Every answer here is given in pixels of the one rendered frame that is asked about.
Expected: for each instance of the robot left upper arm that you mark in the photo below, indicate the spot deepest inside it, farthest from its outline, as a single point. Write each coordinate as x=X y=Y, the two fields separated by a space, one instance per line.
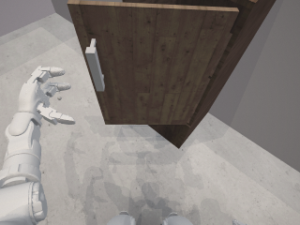
x=23 y=204

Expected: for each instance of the left robot hand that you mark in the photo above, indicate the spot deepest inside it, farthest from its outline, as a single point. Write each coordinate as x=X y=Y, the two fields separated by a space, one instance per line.
x=31 y=95

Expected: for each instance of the handle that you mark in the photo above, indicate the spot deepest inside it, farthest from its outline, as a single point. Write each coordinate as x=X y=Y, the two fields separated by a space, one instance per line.
x=93 y=62

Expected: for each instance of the robot left forearm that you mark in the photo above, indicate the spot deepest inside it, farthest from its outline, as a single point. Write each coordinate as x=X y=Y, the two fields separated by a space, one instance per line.
x=23 y=156

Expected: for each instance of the robot thigh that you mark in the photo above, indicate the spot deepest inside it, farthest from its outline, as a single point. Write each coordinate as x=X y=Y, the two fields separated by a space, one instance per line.
x=176 y=220
x=122 y=220

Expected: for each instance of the right robot thigh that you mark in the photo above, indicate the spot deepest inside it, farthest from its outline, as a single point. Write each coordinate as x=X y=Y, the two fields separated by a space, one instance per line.
x=176 y=220

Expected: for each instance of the cupboard door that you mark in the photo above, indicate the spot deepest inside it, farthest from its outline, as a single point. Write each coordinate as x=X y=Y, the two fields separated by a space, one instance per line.
x=155 y=58

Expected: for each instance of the left robot thigh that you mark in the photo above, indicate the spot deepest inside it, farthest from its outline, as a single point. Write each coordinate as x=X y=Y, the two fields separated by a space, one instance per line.
x=122 y=220

